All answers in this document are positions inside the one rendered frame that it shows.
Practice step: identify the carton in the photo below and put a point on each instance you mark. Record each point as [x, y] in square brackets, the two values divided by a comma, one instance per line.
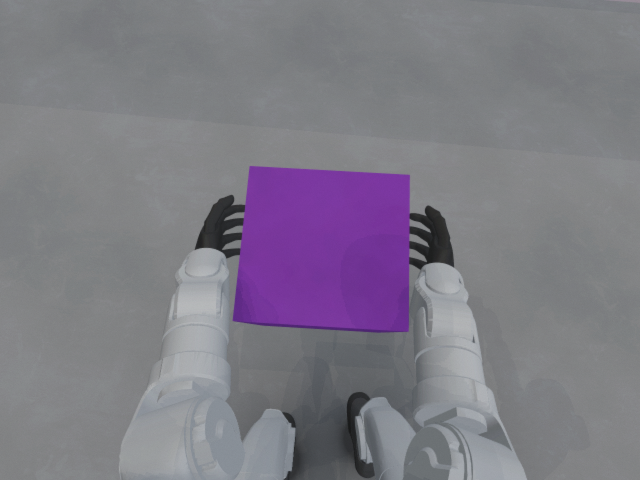
[325, 249]

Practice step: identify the left robot thigh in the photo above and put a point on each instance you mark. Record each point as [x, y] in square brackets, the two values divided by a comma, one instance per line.
[269, 449]

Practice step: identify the left robot forearm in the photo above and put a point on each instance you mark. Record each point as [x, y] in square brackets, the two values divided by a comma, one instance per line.
[193, 358]

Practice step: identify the robot right shin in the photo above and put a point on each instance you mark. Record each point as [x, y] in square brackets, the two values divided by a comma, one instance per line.
[374, 402]

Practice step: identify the robot left upper arm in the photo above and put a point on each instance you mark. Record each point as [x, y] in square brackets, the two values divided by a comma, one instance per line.
[195, 439]

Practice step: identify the right robot hand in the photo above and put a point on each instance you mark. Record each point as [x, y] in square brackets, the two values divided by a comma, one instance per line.
[440, 248]

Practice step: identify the robot right upper arm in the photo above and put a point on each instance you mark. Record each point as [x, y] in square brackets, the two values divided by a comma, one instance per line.
[442, 451]

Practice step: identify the left robot hand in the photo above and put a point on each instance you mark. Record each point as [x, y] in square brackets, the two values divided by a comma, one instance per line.
[211, 235]

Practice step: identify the right robot forearm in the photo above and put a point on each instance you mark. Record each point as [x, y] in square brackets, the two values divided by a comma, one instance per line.
[449, 374]

